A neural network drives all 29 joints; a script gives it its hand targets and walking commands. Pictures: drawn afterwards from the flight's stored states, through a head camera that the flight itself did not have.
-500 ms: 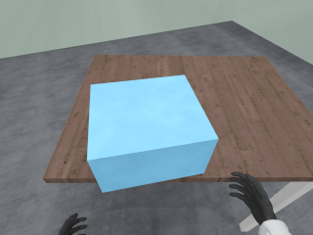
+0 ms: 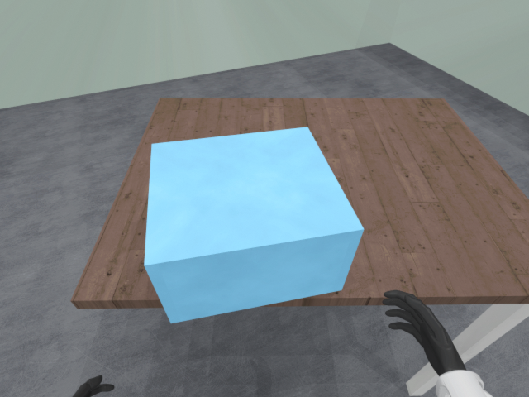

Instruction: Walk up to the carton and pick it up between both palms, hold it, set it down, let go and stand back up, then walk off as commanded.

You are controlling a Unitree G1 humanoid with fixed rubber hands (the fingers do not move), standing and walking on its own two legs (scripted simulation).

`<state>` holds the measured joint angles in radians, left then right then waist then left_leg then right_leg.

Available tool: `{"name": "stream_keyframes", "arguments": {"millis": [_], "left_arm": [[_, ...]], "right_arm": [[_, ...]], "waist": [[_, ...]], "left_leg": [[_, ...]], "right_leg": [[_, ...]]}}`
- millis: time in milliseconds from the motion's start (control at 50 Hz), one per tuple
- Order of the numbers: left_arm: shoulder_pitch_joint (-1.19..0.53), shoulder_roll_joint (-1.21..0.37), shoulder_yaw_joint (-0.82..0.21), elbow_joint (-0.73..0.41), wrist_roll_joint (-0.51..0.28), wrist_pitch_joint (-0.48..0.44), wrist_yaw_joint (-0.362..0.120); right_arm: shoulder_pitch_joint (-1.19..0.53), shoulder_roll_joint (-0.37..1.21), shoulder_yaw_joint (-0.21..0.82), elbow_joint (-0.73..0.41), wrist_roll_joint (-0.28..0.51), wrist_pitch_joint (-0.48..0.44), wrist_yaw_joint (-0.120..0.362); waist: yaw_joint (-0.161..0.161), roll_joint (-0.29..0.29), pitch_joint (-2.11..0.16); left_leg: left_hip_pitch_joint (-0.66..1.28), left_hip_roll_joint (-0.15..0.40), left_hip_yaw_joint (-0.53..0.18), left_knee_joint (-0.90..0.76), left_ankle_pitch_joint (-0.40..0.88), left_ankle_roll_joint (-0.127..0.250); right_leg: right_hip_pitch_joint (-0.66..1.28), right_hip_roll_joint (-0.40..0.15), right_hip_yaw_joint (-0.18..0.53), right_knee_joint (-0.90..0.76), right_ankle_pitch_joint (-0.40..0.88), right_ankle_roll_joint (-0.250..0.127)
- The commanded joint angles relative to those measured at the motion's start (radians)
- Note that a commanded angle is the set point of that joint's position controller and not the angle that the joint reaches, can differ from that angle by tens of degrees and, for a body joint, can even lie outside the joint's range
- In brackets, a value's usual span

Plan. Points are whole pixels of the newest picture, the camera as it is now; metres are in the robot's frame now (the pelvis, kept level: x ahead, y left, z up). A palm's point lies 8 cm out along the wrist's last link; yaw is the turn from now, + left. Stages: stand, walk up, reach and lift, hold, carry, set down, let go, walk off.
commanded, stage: stand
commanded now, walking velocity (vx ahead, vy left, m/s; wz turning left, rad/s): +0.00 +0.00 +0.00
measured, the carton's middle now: (245, 216) +0.40 +0.06 +0.07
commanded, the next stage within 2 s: walk off in 1.98 s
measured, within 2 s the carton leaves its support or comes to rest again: neither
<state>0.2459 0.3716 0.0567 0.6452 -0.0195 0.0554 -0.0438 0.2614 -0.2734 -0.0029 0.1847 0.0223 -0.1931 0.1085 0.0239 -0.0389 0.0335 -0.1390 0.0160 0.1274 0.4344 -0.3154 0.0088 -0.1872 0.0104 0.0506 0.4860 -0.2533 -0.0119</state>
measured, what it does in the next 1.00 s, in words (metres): stands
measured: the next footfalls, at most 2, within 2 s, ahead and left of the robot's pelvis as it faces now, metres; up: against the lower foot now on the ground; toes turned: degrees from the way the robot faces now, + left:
none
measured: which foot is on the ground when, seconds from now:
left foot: down 0.00-1.00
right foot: down 0.00-1.00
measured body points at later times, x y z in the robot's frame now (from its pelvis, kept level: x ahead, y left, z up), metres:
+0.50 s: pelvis +0.01 +0.03 +0.00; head +0.01 +0.04 +0.45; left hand +0.13 +0.33 -0.10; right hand +0.22 -0.21 +0.02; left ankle +0.00 +0.12 -0.74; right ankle +0.01 -0.10 -0.74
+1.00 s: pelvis +0.01 +0.03 +0.00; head +0.01 +0.04 +0.45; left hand +0.12 +0.33 -0.11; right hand +0.22 -0.21 +0.02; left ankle +0.00 +0.12 -0.74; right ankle +0.01 -0.10 -0.74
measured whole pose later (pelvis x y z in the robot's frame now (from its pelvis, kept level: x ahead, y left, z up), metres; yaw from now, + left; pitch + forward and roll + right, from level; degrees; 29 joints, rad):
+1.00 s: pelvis +0.01 +0.03 +0.00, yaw -1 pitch -2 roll +0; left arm 0.25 0.39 0.06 0.72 -0.02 0.01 -0.06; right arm 0.26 -0.31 0.00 0.19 0.02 -0.20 0.06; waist 0.00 -0.03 0.04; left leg -0.16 0.02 0.14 0.48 -0.28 0.03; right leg -0.19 0.01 0.06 0.49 -0.26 0.00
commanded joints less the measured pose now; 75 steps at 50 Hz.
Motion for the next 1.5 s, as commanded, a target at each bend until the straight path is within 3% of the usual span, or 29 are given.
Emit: {"name": "stream_keyframes", "arguments": {"millis": [0,60,160,220,260,360,500,740,1100,1240,1480], "left_arm": [[-0.048,0.205,0.067,-0.045,0.084,-0.086,-0.010],[-0.083,0.214,0.061,-0.046,0.076,-0.084,-0.011],[-0.066,0.215,0.059,-0.028,0.074,-0.079,-0.010],[-0.050,0.206,0.056,-0.021,0.072,-0.080,-0.009],[-0.047,0.209,0.057,-0.012,0.072,-0.083,-0.006],[-0.039,0.201,0.057,0.000,0.065,-0.080,-0.005],[-0.045,0.210,0.056,0.003,0.058,-0.082,0.001],[-0.057,0.225,0.050,0.012,0.054,-0.083,0.003],[-0.063,0.219,0.040,0.017,0.045,-0.088,0.001],[-0.072,0.224,0.042,0.019,0.046,-0.089,0.001],[-0.073,0.215,0.038,0.025,0.041,-0.089,-0.002]], "right_arm": [[-0.012,-0.307,-0.133,0.145,-0.094,0.117,-0.115],[0.007,-0.291,-0.127,0.161,-0.087,0.113,-0.110],[-0.004,-0.309,-0.126,0.172,-0.090,0.112,-0.116],[-0.024,-0.313,-0.123,0.167,-0.088,0.110,-0.123],[-0.022,-0.304,-0.115,0.175,-0.082,0.110,-0.126],[-0.026,-0.322,-0.118,0.174,-0.081,0.111,-0.128],[-0.033,-0.317,-0.116,0.178,-0.074,0.112,-0.132],[-0.034,-0.315,-0.109,0.183,-0.071,0.111,-0.133],[-0.047,-0.310,-0.101,0.190,-0.066,0.113,-0.133],[-0.058,-0.309,-0.098,0.185,-0.067,0.116,-0.133],[-0.067,-0.310,-0.099,0.187,-0.063,0.116,-0.134]], "waist": [[-0.025,0.075,0.074],[-0.039,0.100,0.064],[-0.023,0.165,0.074],[-0.010,0.206,0.069],[-0.006,0.196,0.059],[-0.004,0.210,0.058],[-0.007,0.208,0.027],[-0.016,0.201,0.038],[-0.017,0.225,0.022],[-0.016,0.239,0.041],[-0.016,0.235,0.031]], "left_leg": [[-0.079,0.067,-0.126,0.026,-0.129,0.031],[-0.024,0.065,-0.130,0.037,-0.071,0.034],[-0.104,0.089,-0.169,-0.057,-0.223,0.043],[-0.129,0.114,-0.185,-0.111,-0.245,0.049],[-0.124,0.118,-0.186,-0.109,-0.204,0.050],[-0.126,0.137,-0.189,-0.148,-0.250,0.059],[-0.079,0.130,-0.150,-0.095,-0.045,0.052],[-0.075,0.123,-0.140,-0.102,-0.130,0.060],[-0.062,0.121,-0.128,-0.086,-0.045,0.061],[-0.084,0.123,-0.143,-0.117,-0.128,0.065],[-0.074,0.119,-0.139,-0.106,-0.093,0.061]], "right_leg": [[-0.196,-0.100,0.154,-0.143,-0.223,-0.050],[-0.232,-0.104,0.149,-0.152,-0.220,-0.053],[-0.170,-0.066,0.085,-0.092,-0.179,-0.037],[-0.115,-0.055,0.045,-0.047,-0.089,-0.031],[-0.095,-0.057,0.047,-0.045,-0.051,-0.034],[-0.075,-0.052,0.020,-0.017,-0.035,-0.027],[-0.062,-0.064,0.036,-0.028,0.034,-0.031],[-0.096,-0.069,0.046,-0.038,0.010,-0.036],[-0.090,-0.076,0.055,-0.038,0.051,-0.043],[-0.094,-0.072,0.050,-0.035,0.027,-0.039],[-0.088,-0.076,0.056,-0.033,0.051,-0.039]]}}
